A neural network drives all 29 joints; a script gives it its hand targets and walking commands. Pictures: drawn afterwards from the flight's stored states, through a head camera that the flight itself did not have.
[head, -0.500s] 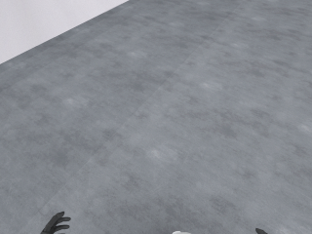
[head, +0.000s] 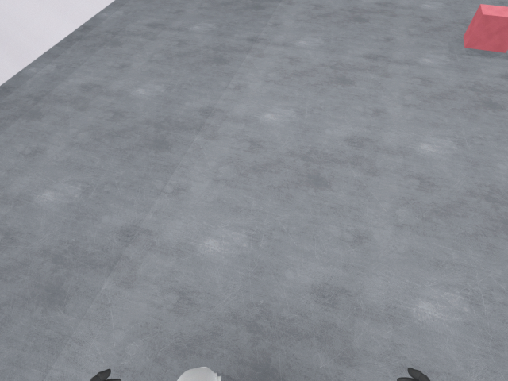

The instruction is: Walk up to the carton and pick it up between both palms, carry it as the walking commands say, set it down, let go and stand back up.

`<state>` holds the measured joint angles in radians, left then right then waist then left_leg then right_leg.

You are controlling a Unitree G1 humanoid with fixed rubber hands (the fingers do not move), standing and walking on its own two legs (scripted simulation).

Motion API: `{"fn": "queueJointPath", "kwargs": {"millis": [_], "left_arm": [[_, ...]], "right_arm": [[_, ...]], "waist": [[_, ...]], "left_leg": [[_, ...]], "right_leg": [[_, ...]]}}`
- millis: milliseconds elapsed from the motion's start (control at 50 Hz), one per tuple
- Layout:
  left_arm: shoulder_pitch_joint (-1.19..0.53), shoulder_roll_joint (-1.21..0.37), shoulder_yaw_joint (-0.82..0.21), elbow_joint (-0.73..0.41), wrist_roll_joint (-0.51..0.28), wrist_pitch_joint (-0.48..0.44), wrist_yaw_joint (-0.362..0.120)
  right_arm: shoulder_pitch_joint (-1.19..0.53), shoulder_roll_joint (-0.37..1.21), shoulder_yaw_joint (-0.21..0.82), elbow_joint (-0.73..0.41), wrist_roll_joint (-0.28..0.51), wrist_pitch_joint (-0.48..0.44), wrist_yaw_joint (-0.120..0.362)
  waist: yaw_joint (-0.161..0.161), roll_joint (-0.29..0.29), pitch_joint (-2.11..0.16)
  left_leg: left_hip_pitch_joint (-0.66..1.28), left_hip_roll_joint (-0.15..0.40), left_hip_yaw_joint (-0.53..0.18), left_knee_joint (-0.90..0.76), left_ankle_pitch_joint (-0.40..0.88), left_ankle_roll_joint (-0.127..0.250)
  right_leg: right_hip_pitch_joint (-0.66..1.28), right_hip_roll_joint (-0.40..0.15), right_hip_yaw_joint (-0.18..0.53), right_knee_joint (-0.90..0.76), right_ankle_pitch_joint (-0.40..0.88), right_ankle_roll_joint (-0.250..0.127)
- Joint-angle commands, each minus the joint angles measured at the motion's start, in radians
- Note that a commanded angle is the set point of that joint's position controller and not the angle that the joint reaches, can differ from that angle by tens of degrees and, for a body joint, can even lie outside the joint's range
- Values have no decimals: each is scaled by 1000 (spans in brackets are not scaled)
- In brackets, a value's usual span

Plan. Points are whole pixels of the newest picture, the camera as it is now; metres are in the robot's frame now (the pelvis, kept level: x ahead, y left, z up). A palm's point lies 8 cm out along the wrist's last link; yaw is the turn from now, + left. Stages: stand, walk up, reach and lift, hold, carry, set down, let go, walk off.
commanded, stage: walk up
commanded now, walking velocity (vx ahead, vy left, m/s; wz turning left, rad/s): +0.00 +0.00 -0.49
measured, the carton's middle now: (493, 28) +2.34 -1.68 -0.65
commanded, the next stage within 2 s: none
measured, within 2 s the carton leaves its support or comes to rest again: neither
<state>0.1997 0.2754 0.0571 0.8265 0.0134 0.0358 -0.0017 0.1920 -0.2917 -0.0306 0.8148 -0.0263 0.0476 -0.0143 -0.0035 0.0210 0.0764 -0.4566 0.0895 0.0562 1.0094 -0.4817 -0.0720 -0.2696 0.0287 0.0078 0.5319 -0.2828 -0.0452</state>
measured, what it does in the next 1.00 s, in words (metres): walks ahead, turning right: left foot, then right foot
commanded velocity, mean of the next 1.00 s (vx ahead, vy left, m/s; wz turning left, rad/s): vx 0.45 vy -0.04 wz -0.45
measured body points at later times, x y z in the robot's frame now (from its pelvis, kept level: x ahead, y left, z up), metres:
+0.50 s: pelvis +0.08 -0.01 +0.01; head +0.11 +0.01 +0.46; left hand +0.32 +0.18 -0.11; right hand -0.04 -0.28 -0.10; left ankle +0.01 +0.14 -0.74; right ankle +0.15 -0.21 -0.66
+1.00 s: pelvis +0.30 -0.17 +0.01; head +0.32 -0.19 +0.46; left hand +0.38 +0.08 -0.12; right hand +0.36 -0.45 -0.11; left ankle +0.49 -0.07 -0.67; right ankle +0.22 -0.22 -0.74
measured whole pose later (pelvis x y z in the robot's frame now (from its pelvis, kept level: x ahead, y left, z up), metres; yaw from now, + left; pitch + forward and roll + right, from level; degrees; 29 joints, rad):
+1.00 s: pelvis +0.30 -0.17 +0.01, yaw -26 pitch -1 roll +1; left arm 0.41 0.23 0.03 0.94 0.02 -0.07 -0.01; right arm 0.06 -0.23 -0.05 0.83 -0.04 -0.02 0.04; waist 0.07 0.02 0.08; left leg -0.60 0.14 0.07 0.82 -0.11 -0.06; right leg -0.05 0.05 0.01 0.30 -0.23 -0.07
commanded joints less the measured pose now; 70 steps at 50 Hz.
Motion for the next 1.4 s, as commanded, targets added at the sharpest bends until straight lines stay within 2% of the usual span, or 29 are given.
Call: {"fn": "queueJointPath", "kwargs": {"millis": [0, 100, 120, 140, 160, 200, 220, 240, 260, 300, 360, 540, 580, 620, 640, 660, 680, 740, 780, 940, 1080, 1120, 1160, 1180, 1200, 1220, 1260, 1300, 1380], "left_arm": [[33, 168, 32, -53, 0, -8, 11], [76, 189, 33, -67, 8, -4, 11], [85, 203, 36, -74, 13, -1, -2], [-8, 205, 28, -118, 19, 3, -36], [-74, 181, 23, -124, 19, 9, -52], [-109, 131, 15, -114, 19, 3, -51], [-92, 50, 3, -116, 22, -16, -42], [-91, 32, -6, -139, 34, -36, -36], [-133, 76, 12, -153, 40, -35, -43], [-96, 115, 23, -114, 30, -29, -68], [-128, 65, 18, -114, 29, -21, -90], [-321, 25, -5, -130, 34, -25, -106], [-286, 40, 3, -110, 42, -32, -98], [-85, 76, 20, -42, 42, -44, -76], [99, 141, 48, 20, 49, -51, -61], [248, 268, 80, 39, 52, -59, -42], [280, 320, 85, 35, 36, -61, -26], [76, 145, 24, 23, 9, -80, -7], [24, 103, 7, 21, 7, -92, -9], [181, 109, 7, 57, 9, -120, -3], [294, 101, 6, 100, 23, -126, 9], [284, 93, 2, 115, 21, -115, 4], [270, 88, -1, 117, 14, -109, 4], [287, 61, -7, 101, 7, -111, 4], [334, 4, -7, 83, 5, -109, 10], [367, 73, 27, 101, 6, -93, 7], [278, 64, 22, 113, 14, -81, -10], [243, 31, 18, 118, 18, -60, -32], [126, -21, 12, 105, 26, -31, -63]], "right_arm": [[-32, -68, -15, -68, 4, -5, -1], [-92, -54, -15, -99, 13, -8, -2], [-48, -67, -21, -84, 20, -14, 0], [3, -88, -41, -51, 36, -17, -2], [46, -86, -49, -40, 32, -24, -11], [249, -90, -63, 19, 26, -50, -26], [336, -183, -83, 39, 4, -68, -28], [310, -241, -95, 18, -15, -72, -35], [252, -252, -102, 0, -4, -74, -31], [120, -171, -80, -20, 6, -90, -10], [151, -114, -66, 2, -4, -123, -3], [287, -150, -77, 70, -10, -122, 11], [299, -161, -83, 90, -2, -113, 10], [284, -163, -85, 91, 8, -103, 13], [278, -141, -82, 70, 1, -107, 17], [240, -57, -48, 2, -2, -117, 30], [223, -70, -49, -40, -3, -127, 34], [146, -32, -45, 7, -2, -133, 30], [188, -16, -42, 36, -13, -109, 35], [-147, 16, -32, -41, -15, -76, 60], [-326, 33, -27, -82, -2, -87, 73], [-248, 13, -29, -66, 5, -96, 59], [27, -61, -57, 17, 1, -107, 30], [184, -140, -79, 48, -16, -110, 14], [327, -255, -100, 70, -32, -104, 2], [318, -276, -113, 75, -3, -92, -9], [131, -132, -72, 50, 4, -102, -4], [96, -44, -44, 73, 6, -118, 2], [180, -57, -57, 114, -2, -142, 5]], "waist": [[26, -150, -96], [54, -179, -93], [52, -225, -136], [20, -301, -118], [-21, -268, -71], [-133, -86, -70], [-154, 162, -49], [-125, 155, 13], [-114, 160, 14], [-45, 146, 81], [-38, 126, 88], [-85, 164, 86], [-59, 170, 37], [36, 134, -100], [111, 62, -239], [173, -268, -297], [153, -300, -393], [31, -58, -186], [-18, -89, -150], [41, -114, 18], [98, -159, 56], [66, -199, 25], [-40, -91, -118], [-91, 46, -225], [-104, 207, -325], [-67, 125, -374], [-9, 57, -136], [26, 124, -49], [22, 154, -61]], "left_leg": [[-85, -3, -26, 50, 52, -9], [-12, -42, -22, -129, 84, 5], [60, -46, 19, -180, 63, 16], [181, -39, 40, -252, 66, 14], [299, -60, 64, -324, 73, 7], [654, -33, 59, -594, 175, -1], [748, 221, -245, -752, -40, 25], [665, 474, -529, -847, -173, 85], [479, 504, -640, -926, -349, 164], [366, 353, -375, -927, -251, 140], [362, 246, -117, -886, 56, 109], [401, 247, 141, -851, 390, 104], [444, 260, 178, -755, 633, 95], [416, 230, 237, -467, 932, 77], [236, 186, 224, -201, 813, 53], [-149, 32, 192, 148, 175, 20], [-275, -12, -12, 299, -57, 50], [-206, 110, -75, 235, 160, 58], [-89, 105, -39, 137, 175, 27], [-159, 70, -7, -178, 396, 14], [-104, 5, 47, -402, 417, 35], [86, -9, 59, -476, 390, 43], [474, -20, 100, -523, 377, 60], [678, 172, -168, -557, 244, 110], [819, 470, -614, -672, 327, 196], [732, 528, -780, -723, 317, 229], [446, 390, -444, -728, 363, 185], [289, 272, -216, -743, 482, 147], [253, 230, -80, -734, 596, 142]], "right_leg": [[125, -243, 252, -165, 473, -103], [97, -220, 310, -198, 288, -99], [85, -184, 321, -268, -98, -109], [-56, -166, 347, -321, -373, -114], [-168, -144, 343, -310, -378, -101], [-378, -57, 254, -97, -345, -59], [-530, 28, 135, 249, -265, -13], [-663, -8, 75, 460, -176, 48], [-601, -84, 117, 554, -102, 70], [-539, -121, 93, 623, 20, 86], [-497, -124, 29, 613, 141, 99], [-297, -78, -118, 139, 89, 51], [-218, -37, -147, 77, 29, 31], [49, 38, -197, -30, 25, 7], [334, -3, -99, -4, -7, -23], [543, -285, 356, -130, -241, -118], [600, -436, 674, -269, -202, -158], [282, -312, 379, -233, 59, -152], [137, -266, 267, -266, 206, -127], [160, -246, 219, -376, 219, -117], [292, -258, 181, -337, 432, -90], [252, -214, 136, -275, 470, -58], [108, -122, 61, 33, 518, -22], [-98, -59, 62, 312, 263, -4], [-326, 31, 51, 602, -234, 29], [-321, -26, 144, 787, -230, 37], [-316, -100, 127, 767, -51, 45], [-276, -126, 86, 705, 7, 55], [-289, -128, 16, 593, 124, 82]]}}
